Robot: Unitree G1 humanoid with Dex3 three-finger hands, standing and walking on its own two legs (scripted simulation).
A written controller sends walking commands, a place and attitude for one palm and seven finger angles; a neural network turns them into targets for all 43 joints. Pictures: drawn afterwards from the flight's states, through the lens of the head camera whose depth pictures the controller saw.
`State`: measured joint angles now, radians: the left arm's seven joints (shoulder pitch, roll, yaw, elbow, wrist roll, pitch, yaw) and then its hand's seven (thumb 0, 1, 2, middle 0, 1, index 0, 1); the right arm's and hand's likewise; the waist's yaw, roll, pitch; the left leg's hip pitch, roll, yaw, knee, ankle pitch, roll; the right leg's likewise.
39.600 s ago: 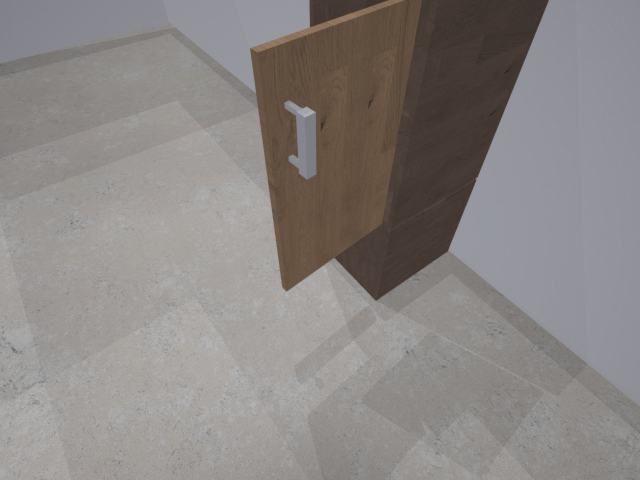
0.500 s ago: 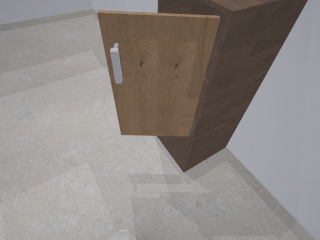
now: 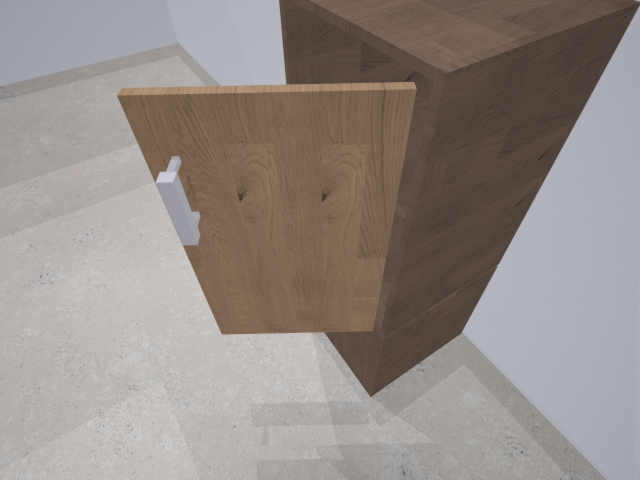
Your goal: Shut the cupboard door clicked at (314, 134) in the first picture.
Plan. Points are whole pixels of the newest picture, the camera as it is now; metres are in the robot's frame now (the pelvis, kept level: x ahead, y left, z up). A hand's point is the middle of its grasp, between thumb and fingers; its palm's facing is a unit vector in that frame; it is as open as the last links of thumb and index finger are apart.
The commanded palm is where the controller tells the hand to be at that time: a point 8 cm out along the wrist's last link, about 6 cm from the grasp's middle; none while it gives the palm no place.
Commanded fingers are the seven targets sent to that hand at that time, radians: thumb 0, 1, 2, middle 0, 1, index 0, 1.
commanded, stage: come to a stop and stand still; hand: left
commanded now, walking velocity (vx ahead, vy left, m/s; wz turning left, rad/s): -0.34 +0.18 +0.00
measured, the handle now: (183, 201) +0.45 +0.21 +0.10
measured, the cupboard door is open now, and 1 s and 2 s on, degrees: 58 58 58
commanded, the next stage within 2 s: look again from close up in 1.80 s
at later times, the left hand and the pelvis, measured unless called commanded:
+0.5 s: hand out of the picture +0.01 +0.26 -0.18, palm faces +0.07 -0.98 -0.20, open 7.4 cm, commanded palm none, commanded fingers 0.00 0.90 0.90 -0.20 -0.30 -0.20 -0.30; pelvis -0.01 +0.05 +0.01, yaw +0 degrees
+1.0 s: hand out of the picture -0.01 +0.16 -0.17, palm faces +0.01 -0.98 -0.19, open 7.3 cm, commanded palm none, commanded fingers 0.00 0.90 0.90 -0.20 -0.30 -0.20 -0.30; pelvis -0.02 -0.01 +0.01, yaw +0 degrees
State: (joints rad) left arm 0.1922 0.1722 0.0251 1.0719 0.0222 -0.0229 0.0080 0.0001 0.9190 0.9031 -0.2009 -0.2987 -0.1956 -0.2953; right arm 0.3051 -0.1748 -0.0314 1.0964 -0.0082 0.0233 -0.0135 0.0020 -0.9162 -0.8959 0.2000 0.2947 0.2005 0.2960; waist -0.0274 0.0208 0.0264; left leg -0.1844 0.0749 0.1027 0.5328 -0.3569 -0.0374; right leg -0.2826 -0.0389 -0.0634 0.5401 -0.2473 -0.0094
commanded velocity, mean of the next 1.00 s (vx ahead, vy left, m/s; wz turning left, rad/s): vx -0.01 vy -0.04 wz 0.00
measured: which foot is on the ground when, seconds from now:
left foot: up 0.00-0.28, down 0.30-1.00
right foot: down 0.00-0.30, up 0.32-0.72, down 0.74-1.00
